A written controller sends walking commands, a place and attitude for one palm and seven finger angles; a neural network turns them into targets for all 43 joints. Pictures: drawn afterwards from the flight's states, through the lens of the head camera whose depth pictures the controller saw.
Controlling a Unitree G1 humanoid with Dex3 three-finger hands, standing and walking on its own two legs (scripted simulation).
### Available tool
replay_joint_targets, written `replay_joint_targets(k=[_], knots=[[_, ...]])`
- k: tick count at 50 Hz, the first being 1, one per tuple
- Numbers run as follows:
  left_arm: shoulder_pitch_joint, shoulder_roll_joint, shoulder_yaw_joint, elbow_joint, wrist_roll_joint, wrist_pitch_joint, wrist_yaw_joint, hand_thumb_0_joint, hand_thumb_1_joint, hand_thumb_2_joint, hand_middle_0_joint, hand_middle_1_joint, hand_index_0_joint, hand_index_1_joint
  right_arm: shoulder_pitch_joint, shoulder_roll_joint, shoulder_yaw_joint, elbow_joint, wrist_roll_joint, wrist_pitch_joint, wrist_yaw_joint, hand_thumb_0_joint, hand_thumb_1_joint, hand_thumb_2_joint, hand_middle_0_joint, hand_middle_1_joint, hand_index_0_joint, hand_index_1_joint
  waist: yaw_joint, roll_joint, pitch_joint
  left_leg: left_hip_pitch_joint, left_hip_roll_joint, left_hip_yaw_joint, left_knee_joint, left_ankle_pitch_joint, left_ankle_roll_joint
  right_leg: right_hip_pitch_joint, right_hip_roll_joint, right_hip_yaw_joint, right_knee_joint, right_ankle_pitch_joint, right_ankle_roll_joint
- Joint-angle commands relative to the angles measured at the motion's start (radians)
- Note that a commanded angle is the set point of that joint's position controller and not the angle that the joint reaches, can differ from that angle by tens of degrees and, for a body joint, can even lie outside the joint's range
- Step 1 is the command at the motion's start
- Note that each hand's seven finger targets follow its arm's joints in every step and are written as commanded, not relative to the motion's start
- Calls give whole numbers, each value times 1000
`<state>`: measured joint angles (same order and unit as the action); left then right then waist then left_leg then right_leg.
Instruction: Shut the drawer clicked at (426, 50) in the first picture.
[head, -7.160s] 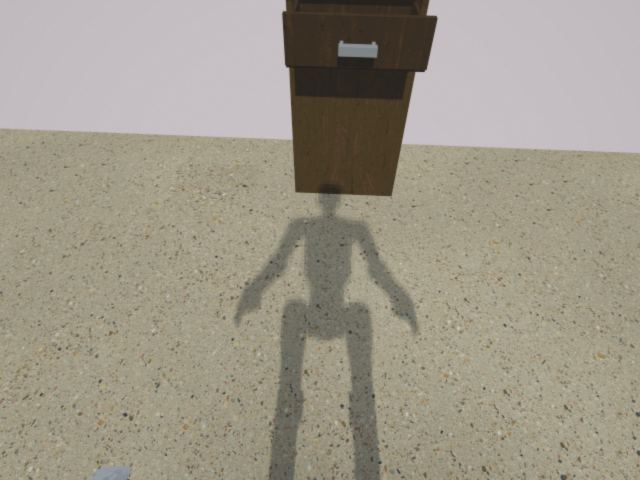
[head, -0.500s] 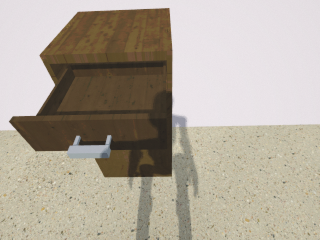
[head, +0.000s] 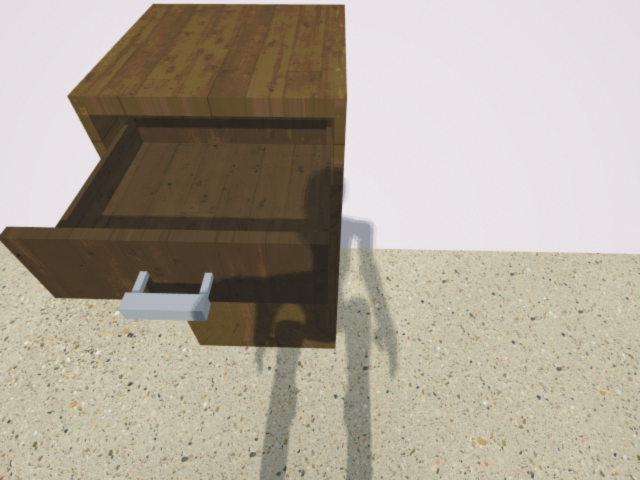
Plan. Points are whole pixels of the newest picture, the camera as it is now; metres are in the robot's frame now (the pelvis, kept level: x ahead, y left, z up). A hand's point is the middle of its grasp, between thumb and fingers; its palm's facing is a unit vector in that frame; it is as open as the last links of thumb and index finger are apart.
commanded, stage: look again from close up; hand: left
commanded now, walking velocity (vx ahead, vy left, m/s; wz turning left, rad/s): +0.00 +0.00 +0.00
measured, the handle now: (170, 292) +0.33 +0.23 +0.04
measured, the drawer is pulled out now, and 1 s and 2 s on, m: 0.28 0.28 0.28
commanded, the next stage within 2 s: raise the hand and make a fist in 0.58 s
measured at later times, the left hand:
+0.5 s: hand out of the picture +0.01 +0.19 -0.17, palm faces +0.02 -0.98 -0.22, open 7.3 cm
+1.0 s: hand (180, 442) +0.16 +0.17 +0.01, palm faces -0.02 -1.00 +0.01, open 6.5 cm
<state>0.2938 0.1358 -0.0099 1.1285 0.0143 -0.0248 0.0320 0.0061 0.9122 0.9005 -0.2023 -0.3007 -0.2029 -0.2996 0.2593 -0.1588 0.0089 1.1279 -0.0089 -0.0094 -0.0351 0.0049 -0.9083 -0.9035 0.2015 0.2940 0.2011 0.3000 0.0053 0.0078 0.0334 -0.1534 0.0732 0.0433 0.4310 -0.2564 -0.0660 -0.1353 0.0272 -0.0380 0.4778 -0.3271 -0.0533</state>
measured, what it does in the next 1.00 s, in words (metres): stands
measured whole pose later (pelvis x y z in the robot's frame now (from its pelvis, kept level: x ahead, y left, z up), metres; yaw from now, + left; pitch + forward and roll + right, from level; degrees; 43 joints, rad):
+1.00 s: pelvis -0.04 +0.03 -0.05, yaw +1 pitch +8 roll +1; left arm 0.41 0.11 0.06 0.09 -0.20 -0.54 -0.23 0.01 0.92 0.90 -0.35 -0.47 -0.36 -0.47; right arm 0.15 -0.27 -0.08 0.60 0.02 -0.26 0.00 0.01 -0.91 -0.90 0.20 0.29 0.20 0.30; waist -0.01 -0.02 -0.12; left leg -0.62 0.04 0.04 0.88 -0.39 -0.02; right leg -0.60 -0.03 -0.03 0.92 -0.47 -0.02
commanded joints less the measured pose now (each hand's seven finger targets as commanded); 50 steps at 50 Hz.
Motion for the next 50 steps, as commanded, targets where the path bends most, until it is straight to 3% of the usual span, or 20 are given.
replay_joint_targets(k=[1,7,14,33,34,35,36,37,38,39,40,41,42,43,45,46,47,48,50], knots=[[65,141,27,-28,-3,-10,7,0,900,900,-200,-300,-200,-300,57,-68,-9,-21,-3,-10,-3,0,-900,-900,200,300,200,300,-4,-11,22,17,26,-11,-27,181,61,-47,-131,100,-100,408,10],[63,135,27,-31,-1,-7,5,0,900,900,-200,-300,-200,-300,52,-71,-10,-21,-3,-12,-4,0,-900,-900,200,300,200,300,-2,-17,33,29,33,-17,-44,189,66,-60,-122,94,-108,357,12],[57,143,30,-36,-1,-8,6,0,900,900,-200,-300,-200,-300,51,-84,-12,-22,-4,-16,-4,0,-900,-900,200,300,200,300,2,-13,9,34,36,-22,-40,247,69,-36,-129,85,-90,405,13],[36,143,34,-40,-1,-3,4,0,900,900,-200,-300,-200,-300,62,-86,-14,-9,-4,-17,-4,0,-900,-900,200,300,200,300,3,-9,36,20,36,-38,-64,224,76,-53,-124,84,-100,311,14],[141,146,35,-4,8,-29,45,0,900,900,-200,-300,-200,-300,-63,-118,-28,-88,6,-20,10,0,-900,-900,200,300,200,300,49,-91,89,-124,33,18,210,155,48,-69,-210,182,-132,805,83],[-630,369,118,-1543,-208,-259,18,0,900,900,-220,-322,-220,-322,-20,-274,-40,-423,54,-179,-40,0,-900,-900,200,300,200,300,-86,102,-419,148,-76,2,28,291,104,58,-130,119,-16,712,32],[-163,307,142,-1288,-115,-219,65,0,900,900,-240,-343,-240,-343,-68,-188,-39,-368,26,-260,-73,0,-900,-900,200,300,200,300,15,281,-466,226,-51,9,6,469,115,51,-57,63,47,492,8],[121,81,20,-1140,-145,-87,101,0,900,900,-260,-365,-260,-365,-79,-157,-52,-382,55,-289,-66,0,-900,-900,200,300,200,300,-6,215,-299,126,-19,-21,24,520,90,-61,-53,-26,32,330,27],[101,-11,-26,-1126,-164,-79,76,0,900,900,-280,-387,-280,-387,-46,-177,-50,-356,59,-293,-58,0,-900,-900,200,300,200,300,-38,37,-162,52,-32,-16,69,418,93,-138,-46,-47,17,347,44],[7,55,27,-1187,-175,-129,61,0,900,900,-300,-408,-300,-408,-69,-204,-70,-413,50,-310,-54,0,-900,-900,200,300,200,300,-67,-63,-57,-33,-47,-34,105,294,99,-228,-44,-54,23,309,58],[34,77,63,-1162,-171,-187,37,0,900,900,-320,-430,-320,-430,-55,-219,-84,-431,28,-319,-50,0,-900,-900,200,300,200,300,-77,-150,-88,-84,-59,-32,143,226,100,-286,-39,-61,45,256,67],[163,25,64,-1085,-180,-242,0,0,900,900,-340,-452,-340,-452,-71,-207,-90,-463,16,-325,-42,0,-900,-900,200,300,200,300,-43,-209,-71,-168,-64,-36,176,170,91,-335,-33,-70,87,201,68],[271,6,71,-1034,-183,-303,-41,0,900,900,-360,-473,-360,-473,-98,-199,-92,-501,18,-327,-26,0,-900,-900,200,300,200,300,1,-173,-67,-226,-74,-29,201,141,79,-343,-34,-65,131,181,59],[337,-28,61,-1004,-197,-373,-95,0,900,900,-380,-495,-380,-495,-111,-191,-93,-530,13,-326,-7,0,-900,-900,200,300,200,300,24,-204,-102,-291,-78,-22,243,120,66,-371,-30,-67,191,165,54],[393,-31,69,-1011,-235,-518,-222,0,900,900,-420,-538,-420,-538,-142,-191,-103,-587,14,-319,25,0,-900,-900,200,300,200,300,51,-209,-145,-416,-84,-14,336,68,52,-413,-35,-44,292,166,46],[362,5,88,-1027,-242,-587,-285,0,900,900,-440,-560,-440,-560,-155,-197,-107,-614,16,-316,39,0,-900,-900,200,300,200,300,44,-179,-159,-467,-88,-12,382,43,50,-439,-42,-24,331,160,41],[392,79,168,-1026,-237,-604,-308,0,900,900,-460,-582,-460,-582,-154,-198,-117,-643,23,-301,48,0,-900,-900,200,300,200,300,71,-100,-179,-480,-93,2,405,33,52,-426,-54,5,342,146,32],[391,104,178,-1103,-239,-585,-319,0,900,900,-480,-603,-480,-603,-173,-204,-114,-697,26,-286,49,0,-900,-900,200,300,200,300,81,-64,-241,-477,-99,19,414,27,61,-408,-55,8,356,118,28],[289,107,159,-1244,-253,-509,-304,0,900,900,-520,-647,-520,-647,-192,-199,-102,-773,36,-253,34,0,-900,-900,200,300,200,300,63,-49,-260,-486,-102,25,413,-42,74,-431,-50,14,343,9,35]])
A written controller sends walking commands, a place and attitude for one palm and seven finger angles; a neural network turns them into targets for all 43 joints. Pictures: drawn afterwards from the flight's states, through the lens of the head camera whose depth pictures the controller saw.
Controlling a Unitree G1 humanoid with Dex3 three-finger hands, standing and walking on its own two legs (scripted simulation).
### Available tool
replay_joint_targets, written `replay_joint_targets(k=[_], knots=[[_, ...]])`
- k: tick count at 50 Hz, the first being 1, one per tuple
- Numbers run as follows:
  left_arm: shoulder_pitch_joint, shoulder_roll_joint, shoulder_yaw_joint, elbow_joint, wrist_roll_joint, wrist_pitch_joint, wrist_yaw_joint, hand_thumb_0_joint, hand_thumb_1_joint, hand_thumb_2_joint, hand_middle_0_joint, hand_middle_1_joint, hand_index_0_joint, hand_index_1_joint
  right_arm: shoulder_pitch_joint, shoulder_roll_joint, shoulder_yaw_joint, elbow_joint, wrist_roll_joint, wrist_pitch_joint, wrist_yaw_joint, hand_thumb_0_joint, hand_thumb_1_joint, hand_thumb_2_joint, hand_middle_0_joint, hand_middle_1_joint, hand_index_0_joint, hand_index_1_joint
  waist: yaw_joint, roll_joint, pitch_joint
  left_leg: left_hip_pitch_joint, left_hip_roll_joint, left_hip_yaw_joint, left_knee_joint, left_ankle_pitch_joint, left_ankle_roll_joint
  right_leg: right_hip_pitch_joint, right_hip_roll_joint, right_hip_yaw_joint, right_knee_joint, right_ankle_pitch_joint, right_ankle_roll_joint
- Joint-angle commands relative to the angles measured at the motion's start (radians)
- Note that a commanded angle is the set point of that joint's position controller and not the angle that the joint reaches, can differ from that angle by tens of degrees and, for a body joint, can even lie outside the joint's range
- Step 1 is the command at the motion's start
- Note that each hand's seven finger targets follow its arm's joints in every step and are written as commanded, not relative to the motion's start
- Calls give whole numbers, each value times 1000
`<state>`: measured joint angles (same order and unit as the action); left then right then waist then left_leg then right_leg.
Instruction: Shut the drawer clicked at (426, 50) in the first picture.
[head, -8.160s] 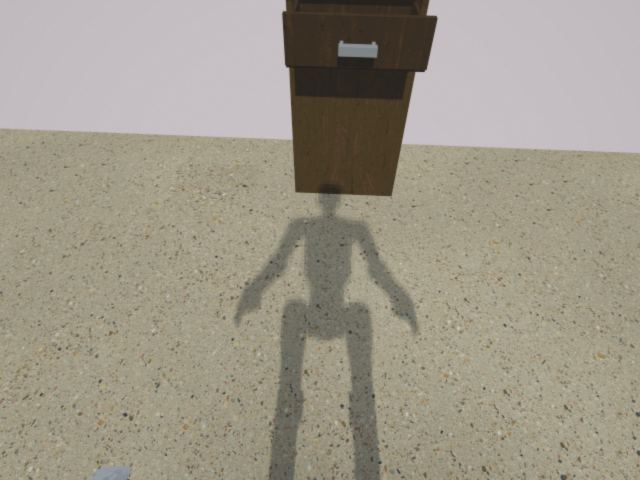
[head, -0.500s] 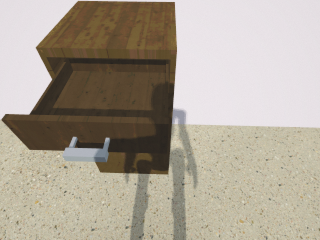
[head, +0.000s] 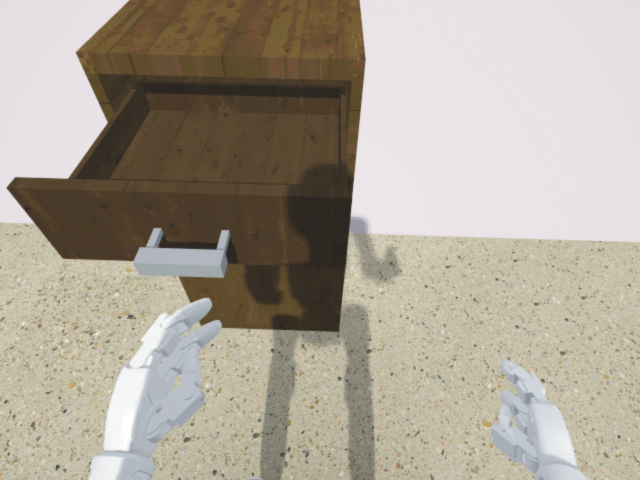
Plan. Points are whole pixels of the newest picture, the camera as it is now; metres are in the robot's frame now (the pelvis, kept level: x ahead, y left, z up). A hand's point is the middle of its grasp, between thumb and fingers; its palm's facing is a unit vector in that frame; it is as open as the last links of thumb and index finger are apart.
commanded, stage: raise the hand and make a fist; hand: left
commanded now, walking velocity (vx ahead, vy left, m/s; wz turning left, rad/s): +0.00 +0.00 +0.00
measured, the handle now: (186, 249) +0.38 +0.20 +0.09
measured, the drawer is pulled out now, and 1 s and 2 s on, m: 0.28 0.28 0.28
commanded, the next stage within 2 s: bring the fist close to the handle in 1.58 s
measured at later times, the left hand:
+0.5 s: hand (175, 394) +0.20 +0.16 +0.08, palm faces +0.02 -1.00 -0.05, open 3.9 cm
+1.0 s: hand (158, 371) +0.19 +0.15 +0.15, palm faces +0.03 -1.00 -0.07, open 3.2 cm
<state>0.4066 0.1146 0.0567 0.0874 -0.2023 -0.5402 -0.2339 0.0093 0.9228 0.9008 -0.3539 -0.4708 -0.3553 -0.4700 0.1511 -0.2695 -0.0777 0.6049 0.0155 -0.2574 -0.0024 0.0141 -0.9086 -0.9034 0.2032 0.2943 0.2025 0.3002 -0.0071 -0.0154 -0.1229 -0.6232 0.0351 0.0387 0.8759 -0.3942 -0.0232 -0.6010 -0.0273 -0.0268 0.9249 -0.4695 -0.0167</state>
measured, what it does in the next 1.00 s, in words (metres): stands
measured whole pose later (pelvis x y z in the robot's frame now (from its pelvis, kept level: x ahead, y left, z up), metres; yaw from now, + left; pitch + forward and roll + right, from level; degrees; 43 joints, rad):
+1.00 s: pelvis +0.02 +0.01 +0.02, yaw +2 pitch +2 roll +0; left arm 0.58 0.19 0.02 -0.50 -0.20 -0.09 -0.14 0.02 0.90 0.90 -1.33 -1.53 -1.34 -1.53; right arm 0.22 -0.22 0.05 0.51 0.04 -0.25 -0.04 0.02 -0.90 -0.90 0.20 0.29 0.20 0.30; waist 0.05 0.06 -0.10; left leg -0.42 0.03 -0.01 0.78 -0.40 -0.02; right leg -0.35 -0.02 -0.08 0.76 -0.45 -0.01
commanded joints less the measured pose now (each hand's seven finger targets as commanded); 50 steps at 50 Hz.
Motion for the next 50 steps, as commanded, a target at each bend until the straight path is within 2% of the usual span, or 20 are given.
replay_joint_targets(k=[1,5,7,9,13,15,17,21,22,23,25,27,31,33,35,37,41,44,47,50], knots=[[122,141,101,-279,-38,33,-13,0,900,900,-540,-668,-540,-668,-81,-86,-12,-274,15,6,-9,0,-900,-900,200,300,200,300,63,6,-107,-10,-61,25,-25,74,36,16,10,7,-109,114,0],[-9,107,24,-533,-5,30,97,0,900,900,-620,-755,-620,-755,2,-65,11,-295,3,20,-27,0,-900,-900,200,300,200,300,-6,76,-116,48,-34,-31,0,55,51,-61,29,-8,-102,94,-1],[-121,122,-26,-612,23,1,108,0,900,900,-660,-798,-660,-798,22,-74,25,-279,-4,12,-37,0,-900,-900,200,300,200,300,-50,78,-125,59,-19,-54,26,52,58,-107,37,-11,-81,90,1],[-103,88,-85,-572,26,8,88,0,900,900,-700,-842,-700,-842,24,-74,39,-269,-2,-5,-39,0,-900,-900,200,300,200,300,-58,111,-91,51,-18,-70,17,11,54,-126,37,-17,-91,42,-4],[-46,148,-42,-450,20,140,49,0,900,900,-780,-928,-780,-928,13,-81,57,-265,15,-2,-53,0,-900,-900,200,300,200,300,-36,27,-49,3,-24,-74,-25,-59,52,-63,31,11,-172,-63,4],[-21,160,-2,-456,4,213,51,0,900,900,-820,-972,-820,-972,-1,-72,61,-274,21,1,-60,0,-900,-900,200,300,200,300,-1,46,-84,32,-28,-69,-59,-45,48,-4,23,14,-199,-72,3],[44,189,69,-438,-13,269,79,0,900,900,-860,-1015,-860,-1015,-23,-61,61,-269,21,5,-65,0,-900,-900,200,300,200,300,29,-19,-97,45,-26,-68,-81,-2,48,59,24,9,-215,-41,7],[41,144,52,-563,-22,266,136,0,900,900,-940,-1102,-940,-1102,-17,-47,67,-264,17,-16,-58,0,-900,-900,200,300,200,300,30,27,-74,102,-22,-56,-118,56,43,70,26,-28,-213,42,9],[44,159,57,-567,-14,255,149,0,900,900,-960,-1123,-960,-1123,-19,-52,68,-256,11,-21,-56,0,-900,-900,200,300,200,300,30,-15,-60,94,-19,-63,-124,63,46,78,30,-34,-208,49,9],[57,130,22,-589,-8,242,151,0,900,900,-980,-1145,-980,-1145,-10,-53,66,-258,10,-30,-51,0,-900,-900,200,300,200,300,23,-13,-55,105,-22,-58,-126,66,47,71,29,-36,-210,57,10],[77,114,-9,-624,0,222,151,0,900,900,-1020,-1188,-1020,-1188,6,-60,63,-252,9,-49,-43,0,-900,-900,200,300,200,300,19,40,-67,136,-23,-53,-130,87,46,74,28,-44,-201,94,7],[103,123,-18,-624,11,223,152,0,900,900,-1060,-1232,-1060,-1232,6,-67,58,-247,7,-57,-40,0,-900,-900,200,300,200,300,13,-8,-54,134,-22,-54,-130,95,50,85,26,-41,-208,112,11],[142,138,-3,-691,19,240,156,0,900,900,-1140,-1318,-1140,-1318,24,-68,49,-249,12,-64,-40,0,-900,-900,200,300,200,300,23,22,-78,176,-27,-47,-144,127,49,114,24,-47,-212,161,9],[174,137,3,-716,24,254,164,0,900,900,-1180,-1362,-1180,-1362,17,-63,48,-252,12,-57,-41,0,-900,-900,200,300,200,300,31,8,-76,189,-29,-42,-147,161,53,138,23,-47,-215,211,10],[159,123,-15,-762,21,264,165,0,900,900,-1220,-1405,-1220,-1405,16,-62,53,-260,13,-56,-38,0,-900,-900,200,300,200,300,29,50,-72,212,-30,-41,-151,195,52,146,23,-53,-212,259,9],[152,147,10,-756,22,281,168,0,900,900,-1260,-1448,-1260,-1448,10,-64,53,-252,13,-51,-41,0,-900,-900,200,300,200,300,26,-10,-45,209,-27,-41,-153,197,56,156,25,-48,-230,272,14],[112,134,-4,-789,3,314,135,0,900,900,-1340,-1535,-1340,-1535,7,-62,66,-260,20,-54,-43,0,-900,-900,200,300,200,300,23,34,-33,252,-29,-40,-172,214,54,177,23,-50,-252,305,14],[146,133,1,-816,-5,353,110,0,900,900,-1400,-1600,-1400,-1600,5,-57,70,-256,23,-57,-41,0,-900,-900,200,300,200,300,37,36,-62,291,-28,-38,-181,276,56,223,22,-51,-259,390,15],[131,163,36,-798,-11,402,96,0,900,900,-1400,-1600,-1400,-1600,-17,-56,78,-243,26,-51,-45,0,-900,-900,200,300,200,300,38,-3,-4,287,-26,-42,-198,259,57,229,24,-51,-290,383,18],[82,155,29,-842,-19,432,89,0,900,900,-1400,-1600,-1400,-1600,-18,-54,90,-251,28,-53,-47,0,-900,-900,200,300,200,300,40,27,-2,314,-30,-42,-220,249,55,237,22,-52,-308,367,18]])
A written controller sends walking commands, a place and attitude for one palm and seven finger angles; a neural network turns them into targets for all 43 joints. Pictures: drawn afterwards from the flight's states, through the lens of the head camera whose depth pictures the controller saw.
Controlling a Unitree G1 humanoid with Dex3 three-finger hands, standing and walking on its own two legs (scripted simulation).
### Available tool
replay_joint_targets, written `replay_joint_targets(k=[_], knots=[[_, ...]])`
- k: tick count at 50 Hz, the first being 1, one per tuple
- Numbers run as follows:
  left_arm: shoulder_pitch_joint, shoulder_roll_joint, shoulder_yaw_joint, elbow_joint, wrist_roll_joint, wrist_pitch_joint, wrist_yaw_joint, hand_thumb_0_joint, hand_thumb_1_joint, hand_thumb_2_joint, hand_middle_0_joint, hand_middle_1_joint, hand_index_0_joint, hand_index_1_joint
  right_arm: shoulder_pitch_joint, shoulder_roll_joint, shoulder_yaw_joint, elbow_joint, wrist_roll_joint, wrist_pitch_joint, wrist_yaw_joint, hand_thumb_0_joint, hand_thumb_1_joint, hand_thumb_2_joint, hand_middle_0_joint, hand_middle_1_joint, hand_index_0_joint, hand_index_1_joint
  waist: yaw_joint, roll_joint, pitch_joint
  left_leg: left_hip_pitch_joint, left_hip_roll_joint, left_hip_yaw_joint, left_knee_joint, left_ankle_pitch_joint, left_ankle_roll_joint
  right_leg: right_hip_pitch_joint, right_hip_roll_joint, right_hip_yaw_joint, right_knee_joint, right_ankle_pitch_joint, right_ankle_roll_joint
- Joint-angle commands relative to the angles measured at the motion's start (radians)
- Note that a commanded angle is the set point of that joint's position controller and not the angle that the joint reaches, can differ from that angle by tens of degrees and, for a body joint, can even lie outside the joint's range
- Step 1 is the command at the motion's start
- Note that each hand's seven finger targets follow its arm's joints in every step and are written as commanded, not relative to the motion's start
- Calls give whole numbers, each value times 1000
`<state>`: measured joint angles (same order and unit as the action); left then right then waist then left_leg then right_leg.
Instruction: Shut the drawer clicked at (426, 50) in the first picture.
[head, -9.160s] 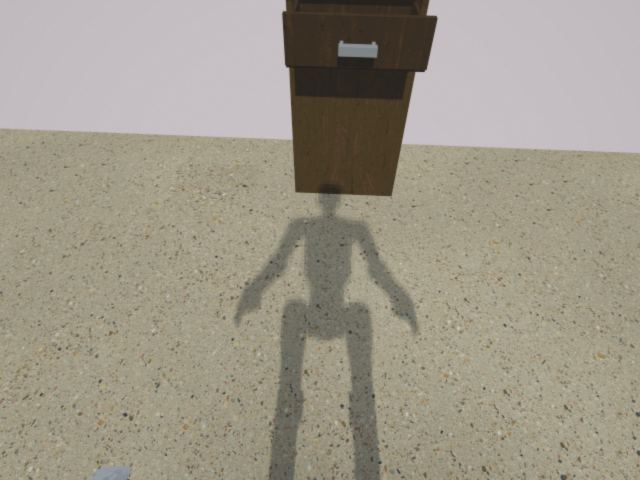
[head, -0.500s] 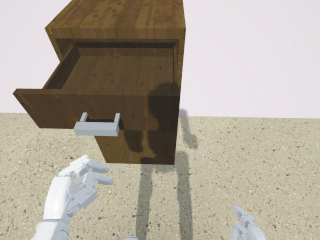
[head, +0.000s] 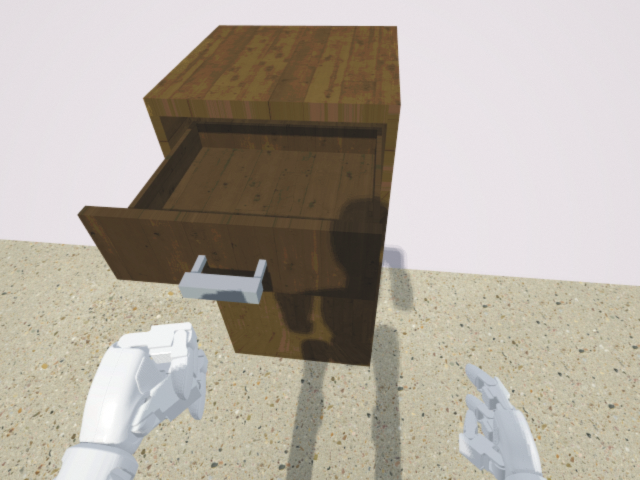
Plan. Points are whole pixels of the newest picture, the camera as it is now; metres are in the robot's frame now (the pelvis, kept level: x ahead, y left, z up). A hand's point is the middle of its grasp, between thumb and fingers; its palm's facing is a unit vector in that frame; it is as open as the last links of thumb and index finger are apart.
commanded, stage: raise the hand and make a fist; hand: left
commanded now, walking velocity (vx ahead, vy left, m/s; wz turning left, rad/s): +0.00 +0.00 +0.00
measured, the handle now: (226, 275) +0.36 +0.18 +0.07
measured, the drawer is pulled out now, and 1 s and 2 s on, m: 0.28 0.28 0.28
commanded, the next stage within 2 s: bring the fist close to the handle in 0.58 s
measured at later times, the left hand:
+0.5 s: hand (188, 367) +0.18 +0.14 +0.16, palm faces +0.01 -1.00 -0.10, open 3.3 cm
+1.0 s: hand (205, 364) +0.20 +0.14 +0.14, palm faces +0.00 -1.00 -0.06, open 3.3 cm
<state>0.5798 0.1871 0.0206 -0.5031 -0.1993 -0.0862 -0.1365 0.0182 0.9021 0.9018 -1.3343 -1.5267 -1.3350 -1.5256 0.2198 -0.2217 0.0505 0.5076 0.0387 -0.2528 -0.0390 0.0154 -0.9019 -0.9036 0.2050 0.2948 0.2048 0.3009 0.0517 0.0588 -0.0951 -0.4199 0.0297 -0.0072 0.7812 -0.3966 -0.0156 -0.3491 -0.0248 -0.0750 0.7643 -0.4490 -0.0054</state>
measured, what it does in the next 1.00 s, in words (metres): stands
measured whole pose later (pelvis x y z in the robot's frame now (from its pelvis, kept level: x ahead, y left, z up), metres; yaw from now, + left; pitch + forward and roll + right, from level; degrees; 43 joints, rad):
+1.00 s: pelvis +0.00 -0.01 +0.01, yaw +0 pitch +0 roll +0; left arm 0.47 0.18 0.06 -0.39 -0.22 -0.05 -0.15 0.02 0.90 0.90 -1.40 -1.60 -1.40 -1.60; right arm 0.24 -0.24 0.05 0.59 0.04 -0.31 -0.05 0.02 -0.90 -0.90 0.21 0.30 0.21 0.30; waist 0.04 0.06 -0.06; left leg -0.34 0.03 -0.01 0.68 -0.35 -0.03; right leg -0.28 -0.02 -0.08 0.68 -0.41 -0.02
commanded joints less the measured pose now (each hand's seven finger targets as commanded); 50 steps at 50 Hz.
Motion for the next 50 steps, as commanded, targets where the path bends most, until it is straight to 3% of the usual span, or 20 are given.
replay_joint_targets(k=[1,2,5,7,9,12,14,15,22,23,25,27,29,32,35,37,39,42,44,50], knots=[[-109,84,66,-269,-26,-15,-8,0,900,900,-1400,-1600,-1400,-1600,-91,-100,-34,-155,4,-62,-11,0,-900,-900,200,300,200,300,-17,-49,-33,118,-24,1,-131,245,48,-11,19,-7,-151,336,7],[-109,107,94,-257,-28,-5,-4,0,900,900,-1400,-1600,-1400,-1600,-108,-100,-35,-147,5,-63,-14,0,-900,-900,200,300,200,300,-14,-76,-11,116,-21,-3,-135,238,49,-10,22,-5,-166,328,7],[-144,91,81,-294,-35,15,-12,0,900,900,-1400,-1600,-1400,-1600,-106,-100,-26,-148,9,-69,-13,0,-900,-900,200,300,200,300,-12,-36,-28,141,-24,0,-156,239,46,7,19,-9,-172,325,6],[-145,122,119,-293,-41,32,-9,0,900,900,-1400,-1600,-1400,-1600,-125,-102,-24,-139,9,-80,-16,0,-900,-900,200,300,200,300,-3,-47,-25,148,-23,-4,-160,232,48,16,19,-4,-191,315,6],[-153,115,118,-290,-46,52,-16,0,900,900,-1400,-1600,-1400,-1600,-113,-102,-23,-134,13,-80,-18,0,-900,-900,200,300,200,300,-4,-57,-36,162,-23,2,-170,244,47,28,18,-5,-199,332,7],[-132,111,139,-211,-63,90,-25,0,900,900,-1400,-1600,-1400,-1600,-137,-106,-24,-122,19,-81,-22,0,-900,-900,200,300,200,300,3,-76,8,148,-28,4,-180,216,45,27,17,6,-229,302,10],[-124,111,141,-225,-64,96,-29,0,900,900,-1400,-1600,-1400,-1600,-126,-104,-26,-124,20,-80,-23,0,-900,-900,200,300,200,300,4,-94,-8,157,-26,8,-188,236,45,39,16,-1,-222,326,11],[-129,101,124,-248,-64,96,-33,0,900,900,-1400,-1600,-1400,-1600,-131,-104,-24,-130,20,-83,-22,0,-900,-900,200,300,200,300,3,-72,-17,165,-29,12,-187,240,47,40,14,2,-223,335,13],[-117,141,180,-271,-60,41,-9,0,900,900,-1400,-1600,-1400,-1600,-123,-104,-32,-113,16,-113,-20,0,-900,-900,200,300,200,300,8,-50,-17,168,-30,13,-183,245,44,43,17,2,-224,333,10],[-124,122,160,-272,-61,33,-12,0,900,900,-1400,-1600,-1400,-1600,-116,-102,-32,-112,17,-117,-20,0,-900,-900,200,300,200,300,1,-30,-15,176,-30,17,-183,246,45,34,15,6,-225,335,10],[-133,109,145,-250,-67,27,-20,0,900,900,-1400,-1600,-1400,-1600,-115,-105,-32,-110,18,-123,-23,0,-900,-900,200,300,200,300,-4,-60,2,170,-29,15,-181,233,45,24,16,6,-230,325,13],[-149,132,167,-236,-70,26,-22,0,900,900,-1400,-1600,-1400,-1600,-119,-112,-35,-102,18,-131,-27,0,-900,-900,200,300,200,300,-1,-65,9,166,-29,12,-182,216,45,26,16,15,-244,299,13],[-170,112,134,-234,-66,31,-31,0,900,900,-1400,-1600,-1400,-1600,-113,-112,-32,-101,19,-135,-28,0,-900,-900,200,300,200,300,-8,-52,16,170,-30,12,-189,211,45,20,15,12,-242,294,14],[-159,138,166,-224,-65,37,-32,0,900,900,-1400,-1600,-1400,-1600,-124,-112,-35,-96,18,-143,-30,0,-900,-900,200,300,200,300,3,-57,8,176,-29,12,-189,216,46,32,15,19,-250,295,13],[-119,116,159,-208,-66,43,-37,0,900,900,-1400,-1600,-1400,-1600,-117,-107,-36,-98,16,-137,-26,0,-900,-900,200,300,200,300,5,-84,-25,182,-30,17,-188,258,47,49,15,10,-228,368,16],[-135,110,164,-161,-68,47,-36,0,900,900,-1400,-1600,-1400,-1600,-121,-110,-37,-83,15,-129,-26,0,-900,-900,200,300,200,300,-1,-81,12,165,-30,18,-186,249,44,38,18,9,-235,362,17],[-169,95,145,-142,-68,37,-36,0,900,900,-1400,-1600,-1400,-1600,-112,-112,-38,-82,12,-126,-27,0,-900,-900,200,300,200,300,-13,-104,28,163,-29,17,-184,240,45,19,16,14,-239,349,21],[-218,113,142,-156,-54,8,-27,0,900,900,-1400,-1600,-1400,-1600,-110,-116,-39,-80,7,-124,-25,0,-900,-900,200,300,200,300,-20,-65,5,171,-33,19,-178,232,45,17,15,18,-235,326,18],[-216,78,105,-153,-44,-14,-25,0,900,900,-1400,-1600,-1400,-1600,-99,-111,-40,-86,3,-126,-21,0,-900,-900,200,300,200,300,-22,-49,-18,183,-31,17,-178,249,44,16,15,8,-217,339,14],[-252,89,110,-62,-29,-48,-6,0,900,900,-1400,-1600,-1400,-1600,-92,-117,-44,-77,-3,-110,-18,0,-900,-900,200,300,200,300,-29,-75,-7,144,-32,14,-172,220,40,-1,16,14,-209,302,13]])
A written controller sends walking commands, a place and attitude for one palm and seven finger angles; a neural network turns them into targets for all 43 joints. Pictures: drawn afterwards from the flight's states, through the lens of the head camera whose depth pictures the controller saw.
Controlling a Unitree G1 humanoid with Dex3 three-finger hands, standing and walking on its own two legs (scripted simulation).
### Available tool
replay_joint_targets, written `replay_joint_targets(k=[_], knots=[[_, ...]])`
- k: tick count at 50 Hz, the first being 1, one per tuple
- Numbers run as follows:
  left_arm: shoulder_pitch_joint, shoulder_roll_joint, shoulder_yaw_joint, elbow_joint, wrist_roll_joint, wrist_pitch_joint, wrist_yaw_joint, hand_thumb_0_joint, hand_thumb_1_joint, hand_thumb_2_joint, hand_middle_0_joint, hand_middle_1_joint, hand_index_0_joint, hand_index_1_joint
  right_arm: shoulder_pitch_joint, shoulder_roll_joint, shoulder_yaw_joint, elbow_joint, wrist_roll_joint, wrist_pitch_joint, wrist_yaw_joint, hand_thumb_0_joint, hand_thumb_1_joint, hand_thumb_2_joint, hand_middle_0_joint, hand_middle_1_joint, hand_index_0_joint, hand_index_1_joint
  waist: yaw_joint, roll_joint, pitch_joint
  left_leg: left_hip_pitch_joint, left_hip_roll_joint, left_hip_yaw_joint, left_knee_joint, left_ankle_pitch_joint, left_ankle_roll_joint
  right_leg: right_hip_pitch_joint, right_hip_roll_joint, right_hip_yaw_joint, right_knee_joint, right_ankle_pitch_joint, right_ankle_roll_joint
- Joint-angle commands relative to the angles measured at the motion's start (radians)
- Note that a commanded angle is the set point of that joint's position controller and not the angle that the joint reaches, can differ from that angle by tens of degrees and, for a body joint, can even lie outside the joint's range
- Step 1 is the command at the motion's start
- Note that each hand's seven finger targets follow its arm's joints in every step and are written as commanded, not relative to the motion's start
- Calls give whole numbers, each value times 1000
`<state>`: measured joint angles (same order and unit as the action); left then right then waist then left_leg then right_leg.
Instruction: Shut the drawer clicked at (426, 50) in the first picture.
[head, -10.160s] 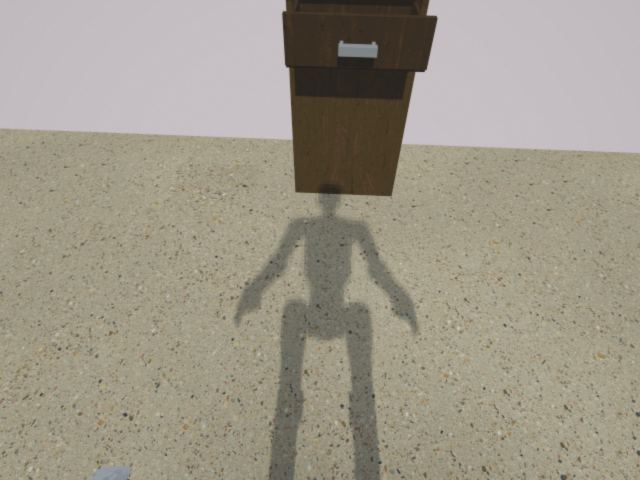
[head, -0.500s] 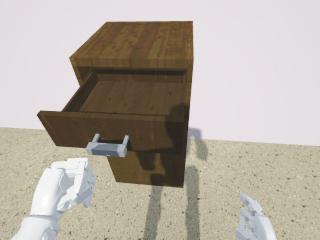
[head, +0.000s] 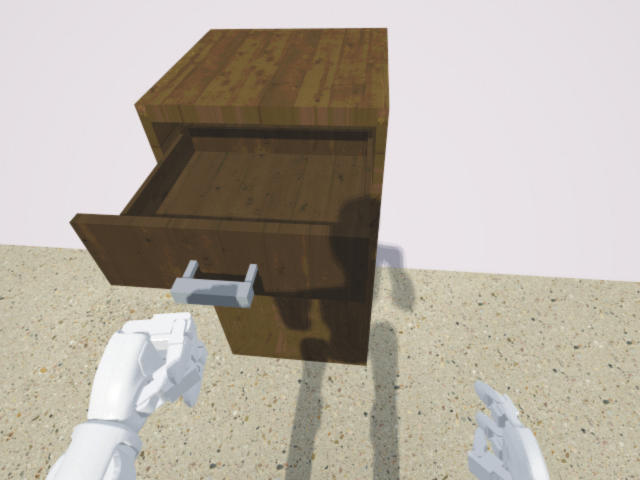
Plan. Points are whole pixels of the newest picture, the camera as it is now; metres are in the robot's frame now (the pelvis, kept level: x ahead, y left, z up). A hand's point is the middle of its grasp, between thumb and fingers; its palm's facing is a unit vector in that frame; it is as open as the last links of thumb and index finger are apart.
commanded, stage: bring the fist close to the handle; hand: left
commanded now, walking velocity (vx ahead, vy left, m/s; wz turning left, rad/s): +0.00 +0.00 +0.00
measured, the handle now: (217, 280) +0.36 +0.19 +0.06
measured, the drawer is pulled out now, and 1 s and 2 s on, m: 0.28 0.28 0.21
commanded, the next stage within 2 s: push the drawer shut in 1.08 s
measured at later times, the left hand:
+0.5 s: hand (218, 352) +0.24 +0.15 +0.08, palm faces -0.01 -1.00 -0.05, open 3.3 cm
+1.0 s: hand (232, 345) +0.26 +0.14 +0.06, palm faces -0.02 -1.00 -0.04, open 3.3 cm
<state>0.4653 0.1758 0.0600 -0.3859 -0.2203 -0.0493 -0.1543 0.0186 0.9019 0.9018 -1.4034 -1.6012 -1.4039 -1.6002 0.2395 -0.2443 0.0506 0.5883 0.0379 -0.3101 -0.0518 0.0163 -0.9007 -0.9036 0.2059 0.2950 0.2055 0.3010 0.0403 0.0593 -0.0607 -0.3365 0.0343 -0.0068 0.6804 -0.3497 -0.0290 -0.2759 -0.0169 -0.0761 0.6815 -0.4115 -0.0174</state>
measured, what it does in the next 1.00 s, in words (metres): stands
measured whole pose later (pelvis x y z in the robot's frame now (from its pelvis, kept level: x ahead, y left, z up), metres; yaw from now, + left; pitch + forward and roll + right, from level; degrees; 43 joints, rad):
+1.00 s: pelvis -0.01 +0.01 -0.02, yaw -2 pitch +7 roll +0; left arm 0.19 0.15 0.05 0.04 -0.17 -0.28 -0.09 0.02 0.90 0.90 -1.40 -1.60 -1.40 -1.60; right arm 0.24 -0.24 0.02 0.58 0.02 -0.15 -0.02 0.01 -0.90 -0.90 0.21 0.29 0.20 0.30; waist -0.01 0.04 -0.07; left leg -0.53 0.04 0.02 0.80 -0.39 -0.02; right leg -0.49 -0.02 -0.04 0.82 -0.45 -0.01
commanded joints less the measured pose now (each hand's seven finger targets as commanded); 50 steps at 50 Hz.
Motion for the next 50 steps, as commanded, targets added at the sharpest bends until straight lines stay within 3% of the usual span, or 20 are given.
replay_joint_targets(k=[1,4,5,7,8,12,13,17,20,26,27,30,33,35,39,40,42,43,50], knots=[[-136,98,73,-176,-6,-91,14,0,900,900,-1400,-1600,-1400,-1600,-111,-94,-47,-162,-3,-50,-5,0,-900,-900,200,300,200,300,-14,-74,-58,64,-38,15,-69,185,53,-68,7,16,-119,279,24],[-145,97,75,-143,-3,-103,21,0,900,900,-1400,-1600,-1400,-1600,-106,-95,-50,-162,-3,-38,-4,0,-900,-900,200,300,200,300,-17,-72,-73,58,-36,18,-63,200,52,-67,8,16,-111,297,22],[-152,73,47,-149,-2,-110,20,0,900,900,-1400,-1600,-1400,-1600,-109,-92,-48,-167,-4,-40,-1,0,-900,-900,200,300,200,300,-19,-57,-77,60,-36,18,-63,207,50,-69,8,12,-101,307,21],[-130,95,74,-119,0,-124,29,0,900,900,-1400,-1600,-1400,-1600,-105,-95,-54,-160,-5,-36,0,0,-900,-900,200,300,200,300,-15,-71,-87,50,-33,19,-55,212,50,-68,10,12,-99,312,21],[-132,66,45,-110,2,-130,27,0,900,900,-1400,-1600,-1400,-1600,-98,-93,-52,-161,-7,-32,3,0,-900,-900,200,300,200,300,-22,-70,-78,46,-34,19,-56,209,49,-80,11,8,-93,308,20],[-207,88,47,-74,16,-160,41,0,900,900,-1400,-1600,-1400,-1600,-93,-102,-57,-157,-8,-23,4,0,-900,-900,200,300,200,300,-36,-75,-75,24,-34,16,-43,180,48,-109,12,15,-85,268,21],[-224,66,27,-68,17,-168,43,0,900,900,-1400,-1600,-1400,-1600,-91,-99,-57,-158,-10,-22,6,0,-900,-900,200,300,200,300,-38,-59,-88,26,-36,17,-40,177,48,-113,11,17,-80,263,20],[-221,101,78,-2,19,-191,52,0,900,900,-1400,-1600,-1400,-1600,-84,-105,-65,-150,-13,-8,8,0,-900,-900,200,300,200,300,-30,-94,-128,6,-34,20,-24,203,47,-97,11,20,-59,302,19],[-298,71,45,31,16,-208,45,0,900,900,-1400,-1600,-1400,-1600,-89,-102,-62,-150,-12,5,11,0,-900,-900,200,300,200,300,-43,-59,-126,-5,-38,22,-15,194,44,-120,11,21,-45,297,18],[-353,66,41,113,18,-244,44,0,900,900,-1400,-1600,-1400,-1600,-82,-106,-69,-143,-16,22,16,0,-900,-900,200,300,200,300,-48,-81,-159,-22,-36,21,7,201,44,-133,13,23,-21,313,17],[-339,94,70,138,25,-250,50,0,900,900,-1400,-1600,-1400,-1600,-81,-109,-73,-137,-17,28,16,0,-900,-900,200,300,200,300,-43,-89,-159,-31,-35,23,11,207,45,-130,13,28,-22,320,16],[-378,77,60,168,23,-267,45,0,900,900,-1400,-1600,-1400,-1600,-78,-106,-74,-139,-17,45,20,0,-900,-900,200,300,200,300,-46,-79,-181,-40,-37,27,23,215,42,-136,14,28,-2,336,16],[-406,75,59,230,29,-284,47,0,900,900,-1400,-1600,-1400,-1600,-76,-108,-74,-133,-17,63,22,0,-900,-900,200,300,200,300,-54,-88,-158,-70,-36,26,33,191,42,-165,15,30,4,309,15],[-474,73,49,203,28,-302,47,0,900,900,-1400,-1600,-1400,-1600,-77,-106,-77,-137,-17,67,25,0,-900,-900,200,300,200,300,-56,-58,-196,-56,-36,22,40,193,41,-171,15,29,18,304,13],[-413,83,59,174,29,-314,54,0,900,900,-1400,-1600,-1400,-1600,-72,-103,-80,-151,-16,78,28,0,-900,-900,200,300,200,300,-41,-46,-258,-36,-30,25,41,255,42,-127,14,28,31,371,10],[-422,63,35,180,27,-309,52,0,900,900,-1400,-1600,-1400,-1600,-74,-100,-78,-153,-15,80,29,0,-900,-900,200,300,200,300,-50,-41,-238,-39,-31,27,43,245,43,-139,14,30,26,369,13],[-413,89,61,229,33,-298,61,0,900,900,-1400,-1600,-1400,-1600,-73,-108,-77,-143,-16,92,27,0,-900,-900,200,300,200,300,-54,-90,-191,-69,-28,22,38,207,45,-156,17,29,15,327,15],[-420,74,47,231,34,-296,60,0,900,900,-1400,-1600,-1400,-1600,-77,-105,-77,-147,-14,96,27,0,-900,-900,200,300,200,300,-56,-73,-181,-69,-30,25,36,195,44,-166,17,30,13,315,14],[-420,77,48,192,30,-294,69,0,900,900,-1400,-1600,-1400,-1600,-79,-103,-76,-164,-14,106,27,0,-900,-900,200,300,200,300,-52,-84,-207,-65,-32,28,34,192,45,-144,15,36,10,320,16]])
